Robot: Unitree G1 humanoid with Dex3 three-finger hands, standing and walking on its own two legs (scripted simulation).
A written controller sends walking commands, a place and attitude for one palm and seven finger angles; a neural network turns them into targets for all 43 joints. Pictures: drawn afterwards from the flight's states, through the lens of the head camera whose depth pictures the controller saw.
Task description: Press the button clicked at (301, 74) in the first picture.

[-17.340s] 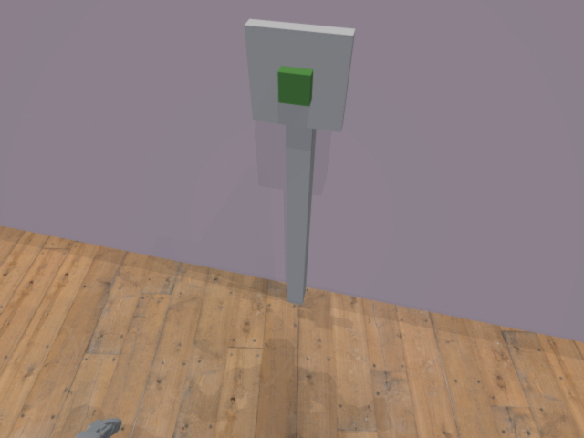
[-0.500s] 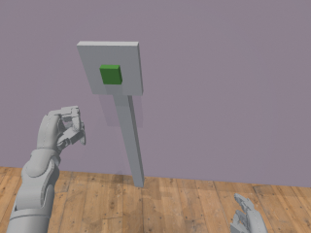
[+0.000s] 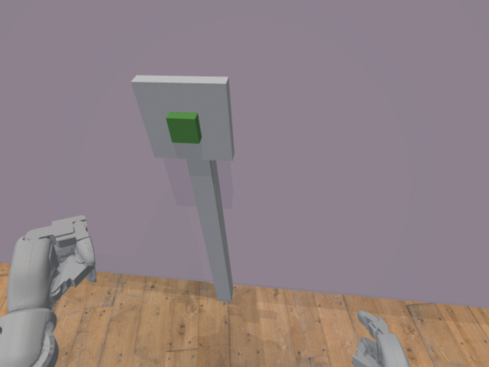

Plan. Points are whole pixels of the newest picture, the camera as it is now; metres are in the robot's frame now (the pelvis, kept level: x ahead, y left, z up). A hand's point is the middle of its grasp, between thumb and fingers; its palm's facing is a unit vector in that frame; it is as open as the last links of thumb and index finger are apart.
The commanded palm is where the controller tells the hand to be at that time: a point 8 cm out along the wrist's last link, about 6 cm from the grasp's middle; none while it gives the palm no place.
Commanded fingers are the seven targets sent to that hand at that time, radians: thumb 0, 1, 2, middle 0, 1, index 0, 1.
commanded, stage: draw the hand back to the body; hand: left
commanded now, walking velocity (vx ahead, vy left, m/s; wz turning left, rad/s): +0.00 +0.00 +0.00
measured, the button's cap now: (185, 127) +0.53 +0.19 +0.14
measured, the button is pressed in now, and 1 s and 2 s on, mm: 0 0 0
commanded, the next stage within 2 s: step back with the hand held close in 0.40 s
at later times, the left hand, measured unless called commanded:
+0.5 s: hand (67, 275) +0.17 +0.24 +0.16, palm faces +0.41 -0.83 -0.37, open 3.1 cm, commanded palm +0.13 +0.28 +0.17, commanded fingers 0.00 0.90 0.90 -1.30 -1.50 -1.30 -1.50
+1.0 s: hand (35, 295) +0.15 +0.26 +0.15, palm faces +0.32 -0.81 -0.49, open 3.1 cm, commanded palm +0.09 +0.30 +0.17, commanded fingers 0.00 0.90 0.90 -1.30 -1.50 -1.30 -1.50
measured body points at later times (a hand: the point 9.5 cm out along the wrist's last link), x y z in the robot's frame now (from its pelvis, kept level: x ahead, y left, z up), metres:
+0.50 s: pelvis +0.00 +0.00 +0.00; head -0.03 -0.02 +0.45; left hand +0.15 +0.28 +0.18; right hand +0.19 -0.21 -0.08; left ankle +0.00 +0.10 -0.75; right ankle -0.02 -0.09 -0.75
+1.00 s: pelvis -0.05 +0.03 -0.01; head -0.03 +0.03 +0.44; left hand +0.12 +0.31 +0.18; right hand +0.13 -0.22 -0.09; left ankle +0.00 +0.10 -0.75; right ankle -0.02 -0.09 -0.75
